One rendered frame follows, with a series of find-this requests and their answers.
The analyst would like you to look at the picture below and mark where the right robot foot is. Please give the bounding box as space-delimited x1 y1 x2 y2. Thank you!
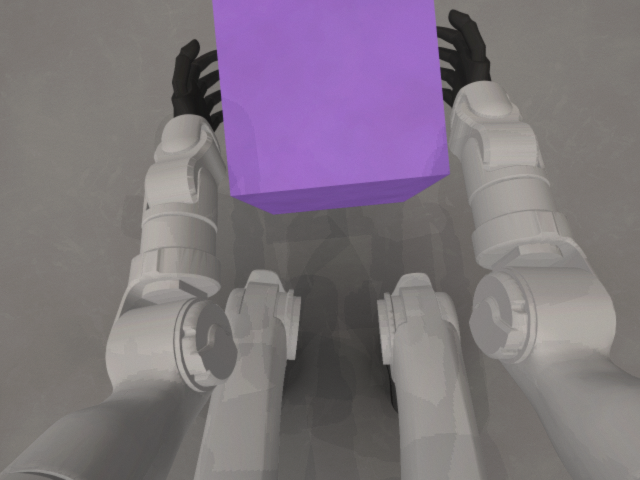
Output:
386 365 398 413

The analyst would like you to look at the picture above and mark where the robot left upper arm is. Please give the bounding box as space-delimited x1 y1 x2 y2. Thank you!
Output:
0 297 238 480

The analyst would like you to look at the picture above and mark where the robot left hand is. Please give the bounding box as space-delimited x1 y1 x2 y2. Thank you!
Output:
171 39 223 132

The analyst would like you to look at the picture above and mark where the left robot forearm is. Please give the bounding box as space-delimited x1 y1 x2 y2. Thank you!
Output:
106 114 226 378

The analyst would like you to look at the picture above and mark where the carton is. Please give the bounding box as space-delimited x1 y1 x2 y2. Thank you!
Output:
212 0 450 215

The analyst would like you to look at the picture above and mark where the robot right hand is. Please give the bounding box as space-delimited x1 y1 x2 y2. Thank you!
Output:
436 9 491 107

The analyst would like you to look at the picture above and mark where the right robot thigh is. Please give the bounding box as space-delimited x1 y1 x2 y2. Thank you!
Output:
377 285 489 480

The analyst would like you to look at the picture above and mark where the robot right upper arm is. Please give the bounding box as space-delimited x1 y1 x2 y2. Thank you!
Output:
469 266 640 480

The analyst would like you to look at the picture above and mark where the right robot forearm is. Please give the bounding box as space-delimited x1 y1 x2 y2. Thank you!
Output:
448 81 616 340

